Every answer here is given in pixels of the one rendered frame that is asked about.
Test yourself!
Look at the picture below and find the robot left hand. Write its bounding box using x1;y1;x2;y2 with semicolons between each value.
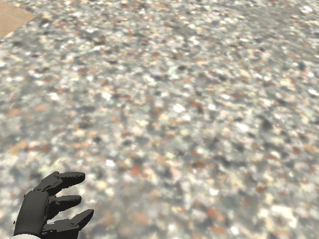
13;171;95;239

